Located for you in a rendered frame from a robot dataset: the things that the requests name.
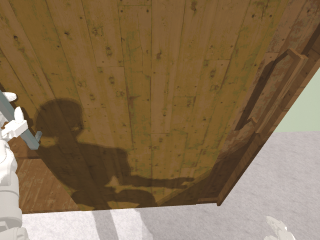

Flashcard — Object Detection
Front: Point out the handle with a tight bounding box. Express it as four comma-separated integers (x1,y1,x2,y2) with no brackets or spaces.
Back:
253,54,309,133
0,90,43,150

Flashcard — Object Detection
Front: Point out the robot left hand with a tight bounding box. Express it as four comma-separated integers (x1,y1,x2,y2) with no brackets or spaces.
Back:
0,92,28,142

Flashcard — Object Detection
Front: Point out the robot right hand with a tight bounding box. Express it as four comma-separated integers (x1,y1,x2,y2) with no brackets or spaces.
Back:
264,216,296,240

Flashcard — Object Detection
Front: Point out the robot left forearm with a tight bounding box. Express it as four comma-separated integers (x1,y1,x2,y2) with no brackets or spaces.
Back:
0,140,23,232

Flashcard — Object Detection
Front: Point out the wardrobe door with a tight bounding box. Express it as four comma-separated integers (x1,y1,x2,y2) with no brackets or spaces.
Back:
0,0,289,212
199,0,320,199

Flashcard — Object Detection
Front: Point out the robot left upper arm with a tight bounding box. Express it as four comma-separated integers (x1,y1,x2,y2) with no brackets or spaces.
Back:
0,227,30,240

